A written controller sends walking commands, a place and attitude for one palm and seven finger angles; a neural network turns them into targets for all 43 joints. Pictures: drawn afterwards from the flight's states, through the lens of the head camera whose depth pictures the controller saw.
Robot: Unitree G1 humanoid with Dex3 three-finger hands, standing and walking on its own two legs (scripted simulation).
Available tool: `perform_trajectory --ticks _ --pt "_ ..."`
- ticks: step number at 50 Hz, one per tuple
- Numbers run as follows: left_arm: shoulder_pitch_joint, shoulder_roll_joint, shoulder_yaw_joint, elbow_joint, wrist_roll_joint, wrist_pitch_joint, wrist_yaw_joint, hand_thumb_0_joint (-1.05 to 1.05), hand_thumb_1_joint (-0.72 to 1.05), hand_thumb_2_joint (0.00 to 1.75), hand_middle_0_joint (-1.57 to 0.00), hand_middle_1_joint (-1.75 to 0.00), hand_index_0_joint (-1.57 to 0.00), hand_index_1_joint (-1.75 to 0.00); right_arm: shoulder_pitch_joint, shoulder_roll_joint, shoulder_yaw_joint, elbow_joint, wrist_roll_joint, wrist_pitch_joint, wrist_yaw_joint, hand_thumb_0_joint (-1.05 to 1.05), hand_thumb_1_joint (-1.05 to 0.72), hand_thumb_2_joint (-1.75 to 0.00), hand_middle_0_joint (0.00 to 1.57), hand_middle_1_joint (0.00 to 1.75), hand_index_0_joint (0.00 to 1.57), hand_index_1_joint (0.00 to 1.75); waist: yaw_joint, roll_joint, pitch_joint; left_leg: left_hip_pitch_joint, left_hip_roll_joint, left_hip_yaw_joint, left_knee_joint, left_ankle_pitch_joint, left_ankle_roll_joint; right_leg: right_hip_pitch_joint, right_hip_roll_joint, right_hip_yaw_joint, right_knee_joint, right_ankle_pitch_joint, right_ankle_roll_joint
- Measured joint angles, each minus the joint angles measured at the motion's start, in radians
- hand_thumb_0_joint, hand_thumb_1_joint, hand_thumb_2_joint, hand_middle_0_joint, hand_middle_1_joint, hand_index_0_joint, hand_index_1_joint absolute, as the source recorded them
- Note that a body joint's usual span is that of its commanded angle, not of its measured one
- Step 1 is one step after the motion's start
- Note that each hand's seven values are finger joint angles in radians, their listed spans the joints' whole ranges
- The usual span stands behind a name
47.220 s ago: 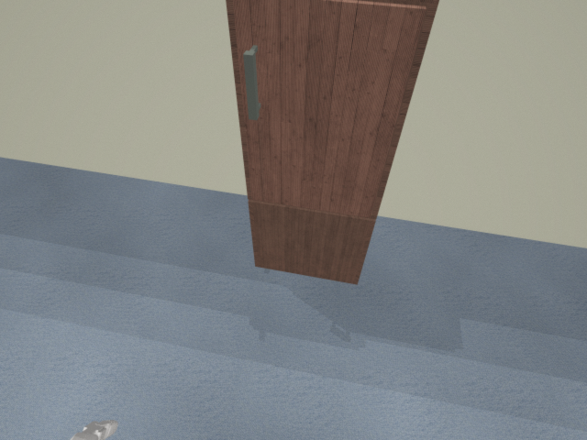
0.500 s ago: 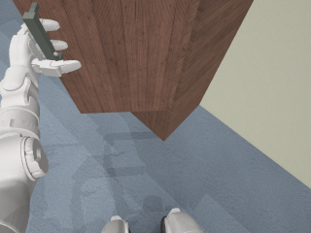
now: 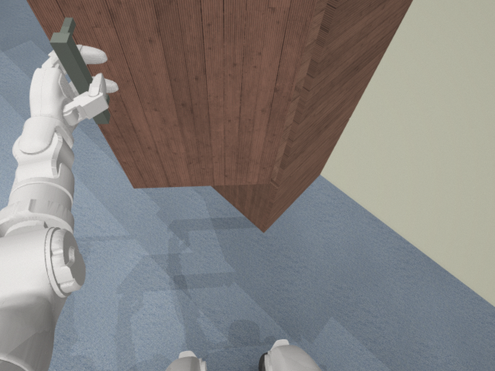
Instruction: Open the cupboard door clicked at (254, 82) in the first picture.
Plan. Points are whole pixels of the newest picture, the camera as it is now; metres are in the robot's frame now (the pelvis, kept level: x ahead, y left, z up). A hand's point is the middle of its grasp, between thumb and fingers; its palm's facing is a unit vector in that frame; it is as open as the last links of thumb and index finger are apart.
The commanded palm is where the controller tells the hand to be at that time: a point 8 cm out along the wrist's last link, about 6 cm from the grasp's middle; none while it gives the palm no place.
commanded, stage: pull the door open along its arc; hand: left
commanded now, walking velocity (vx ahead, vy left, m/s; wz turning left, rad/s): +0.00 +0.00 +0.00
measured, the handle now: (87, 75) +0.56 +0.21 +0.11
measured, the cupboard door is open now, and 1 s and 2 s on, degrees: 47 75 92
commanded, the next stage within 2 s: open thumb and fingers to let go in 1.30 s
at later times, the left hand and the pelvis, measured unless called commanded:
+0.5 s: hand (102, 141) +0.43 +0.17 +0.11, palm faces -0.03 -1.00 +0.01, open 5.8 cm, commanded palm +0.36 +0.22 +0.11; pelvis +0.02 +0.00 +0.02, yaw -2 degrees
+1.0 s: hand (138, 183) +0.36 +0.12 +0.11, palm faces +0.42 -0.91 +0.00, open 5.8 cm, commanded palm +0.30 +0.15 +0.11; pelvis +0.00 -0.02 +0.02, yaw +3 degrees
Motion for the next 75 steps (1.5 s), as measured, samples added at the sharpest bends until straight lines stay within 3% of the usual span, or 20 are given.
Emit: perform_trajectory --ticks 7,12,18,24,26,28,32,36,38,40,47,54,59,63,65,69,75 --pt "0.017 -0.009 0.008 -0.011 0.001 -0.005 -0.002 0.0 0.77 0.83 -0.38 -1.35 -0.38 -1.35 -0.006 0.002 0.001 -0.003 0.001 0.008 0.001 0.01 -0.9 -0.9 0.2 0.3 0.2 0.3 0.005 0.002 -0.003 0.009 0.0 0.004 -0.002 -0.004 0.001 0.005 0.0 0.004 0.002 -0.005 0.001" --pt "0.093 -0.029 0.012 -0.084 -0.023 -0.002 -0.007 0.0 0.78 0.82 -0.39 -1.35 -0.36 -1.35 0.003 0.0 -0.006 -0.017 0.006 0.02 0.004 0.01 -0.9 -0.9 0.2 0.3 0.2 0.3 0.016 0.007 -0.011 0.034 0.003 0.017 -0.018 -0.006 0.0 0.023 0.003 0.017 -0.009 -0.004 0.001" --pt "0.256 -0.088 -0.001 -0.253 -0.07 0.022 -0.01 0.0 0.77 0.79 -0.38 -1.35 -0.36 -1.35 0.008 0.001 -0.016 -0.037 0.022 0.035 0.009 0.01 -0.9 -0.9 0.2 0.3 0.2 0.3 0.038 0.01 -0.022 0.099 0.005 0.033 -0.06 -0.002 0.0 0.076 0.007 0.032 -0.039 -0.001 0.0" --pt "0.504 -0.178 -0.057 -0.528 -0.127 0.061 0.0 0.0 0.74 0.75 -0.38 -1.35 -0.35 -1.35 -0.019 0.006 -0.027 -0.065 0.038 0.022 0.016 0.01 -0.9 -0.9 0.2 0.3 0.2 0.3 0.07 0.008 -0.034 0.188 0.001 0.045 -0.118 0.01 0.0 0.156 0.005 0.044 -0.082 0.005 0.0" --pt "0.589 -0.237 -0.084 -0.645 -0.144 0.085 0.06 0.01 0.72 0.74 -0.38 -1.35 -0.36 -1.35 -0.037 0.012 -0.036 -0.072 0.039 0.006 0.021 0.01 -0.9 -0.9 0.2 0.3 0.2 0.3 0.088 0.01 -0.034 0.215 0.001 0.046 -0.131 0.012 -0.002 0.181 0.005 0.045 -0.094 0.007 0.0" --pt "0.669 -0.313 -0.118 -0.762 -0.142 0.102 0.168 0.01 0.71 0.73 -0.38 -1.35 -0.36 -1.35 -0.065 0.019 -0.042 -0.072 0.036 -0.01 0.03 0.01 -0.9 -0.9 0.2 0.3 0.2 0.3 0.105 0.01 -0.033 0.237 -0.002 0.045 -0.143 0.016 -0.004 0.204 0.003 0.044 -0.102 0.008 0.001" --pt "0.757 -0.439 -0.218 -0.913 -0.062 0.138 0.391 0.01 0.71 0.74 -0.37 -1.35 -0.36 -1.33 -0.136 0.037 -0.044 -0.066 0.014 -0.023 0.038 0.01 -0.9 -0.9 0.2 0.3 0.2 0.3 0.134 0.008 -0.021 0.269 -0.012 0.027 -0.148 0.022 -0.007 0.24 -0.008 0.027 -0.1 0.002 -0.001" --pt "0.731 -0.528 -0.302 -0.919 0.03 0.184 0.609 0.0 0.71 0.77 -0.37 -1.35 -0.37 -1.32 -0.21 0.054 -0.036 -0.045 -0.017 -0.018 0.027 0.01 -0.9 -0.9 0.2 0.3 0.2 0.3 0.159 0.004 -0.009 0.282 -0.025 -0.001 -0.138 0.028 -0.011 0.264 -0.021 -0.001 -0.085 -0.007 -0.006" --pt "0.699 -0.551 -0.324 -0.891 0.073 0.206 0.686 0.0 0.73 0.79 -0.36 -1.34 -0.37 -1.33 -0.24 0.065 -0.03 -0.034 -0.031 -0.012 0.019 0.01 -0.9 -0.9 0.2 0.3 0.2 0.3 0.166 0.001 -0.008 0.283 -0.029 -0.012 -0.134 0.033 -0.014 0.268 -0.026 -0.012 -0.079 -0.009 -0.01" --pt "0.676 -0.557 -0.337 -0.861 0.098 0.22 0.725 0.0 0.74 0.81 -0.35 -1.34 -0.37 -1.33 -0.259 0.076 -0.024 -0.028 -0.04 -0.008 0.01 0.01 -0.9 -0.9 0.2 0.3 0.2 0.3 0.169 -0.001 -0.008 0.286 -0.03 -0.021 -0.135 0.038 -0.018 0.273 -0.027 -0.02 -0.076 -0.008 -0.014" --pt "0.663 -0.533 -0.34 -0.803 0.08 0.193 0.701 0.0 0.74 0.79 -0.35 -1.34 -0.35 -1.34 -0.245 0.094 -0.012 -0.012 -0.043 -0.006 -0.012 0.01 -0.9 -0.9 0.2 0.3 0.2 0.3 0.172 -0.002 0.0 0.314 -0.025 -0.03 -0.154 0.053 -0.028 0.3 -0.022 -0.03 -0.089 0.001 -0.025" --pt "0.799 -0.539 -0.377 -0.92 0.059 0.181 0.669 0.0 0.74 0.76 -0.34 -1.33 -0.34 -1.33 -0.173 0.072 -0.026 0.001 -0.035 0.001 -0.005 0.01 -0.9 -0.9 0.2 0.3 0.2 0.3 0.169 0.01 0.008 0.361 -0.02 -0.016 -0.189 0.061 -0.031 0.336 -0.015 -0.016 -0.115 0.01 -0.028" --pt "0.974 -0.578 -0.453 -1.098 0.074 0.206 0.688 0.01 0.72 0.74 -0.33 -1.32 -0.33 -1.33 -0.145 0.059 -0.039 -0.009 -0.034 0.005 0.003 0.01 -0.9 -0.9 0.2 0.3 0.2 0.3 0.162 0.014 0.016 0.403 -0.018 -0.004 -0.213 0.062 -0.031 0.37 -0.013 -0.004 -0.13 0.01 -0.027" --pt "1.119 -0.615 -0.548 -1.237 0.112 0.231 0.719 0.02 0.7 0.72 -0.32 -1.32 -0.34 -1.33 -0.153 0.063 -0.044 -0.03 -0.038 0.005 0.01 0.02 -0.9 -0.9 0.2 0.3 0.2 0.3 0.155 0.014 0.021 0.424 -0.017 0.0 -0.214 0.054 -0.031 0.389 -0.012 -0.001 -0.128 0.002 -0.027" --pt "1.163 -0.602 -0.607 -1.282 0.134 0.241 0.739 0.02 0.7 0.72 -0.32 -1.32 -0.34 -1.33 -0.168 0.069 -0.044 -0.041 -0.044 0.003 0.013 0.02 -0.9 -0.9 0.2 0.3 0.2 0.3 0.151 0.012 0.026 0.429 -0.016 -0.004 -0.206 0.048 -0.032 0.396 -0.012 -0.004 -0.122 -0.005 -0.028" --pt "1.165 -0.572 -0.674 -1.298 0.157 0.258 0.78 0.01 0.69 0.74 -0.34 -1.33 -0.34 -1.33 -0.218 0.08 -0.037 -0.047 -0.049 -0.001 0.016 0.02 -0.9 -0.9 0.2 0.3 0.2 0.3 0.152 0.015 0.035 0.424 -0.014 -0.021 -0.178 0.036 -0.035 0.403 -0.01 -0.021 -0.108 -0.015 -0.032" --pt "1.069 -0.592 -0.667 -1.22 0.146 0.291 0.805 0.0 0.68 0.79 -0.37 -1.34 -0.38 -1.34 -0.29 0.093 -0.019 -0.039 -0.051 0.014 0.007 0.01 -0.9 -0.9 0.2 0.3 0.2 0.3 0.176 0.014 0.036 0.418 -0.021 -0.039 -0.168 0.039 -0.036 0.407 -0.017 -0.039 -0.103 -0.017 -0.032"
